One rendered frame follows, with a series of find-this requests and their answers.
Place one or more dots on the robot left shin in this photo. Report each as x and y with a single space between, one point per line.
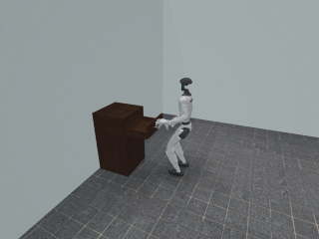
173 159

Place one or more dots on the robot left upper arm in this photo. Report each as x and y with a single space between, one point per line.
183 105

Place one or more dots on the robot left hand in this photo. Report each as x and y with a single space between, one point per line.
162 121

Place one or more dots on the drawer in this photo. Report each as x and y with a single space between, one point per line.
141 126

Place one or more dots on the left robot foot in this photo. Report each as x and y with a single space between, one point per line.
174 172

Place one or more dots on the cabinet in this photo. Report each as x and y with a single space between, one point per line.
118 153

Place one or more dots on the left robot forearm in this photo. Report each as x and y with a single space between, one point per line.
175 121

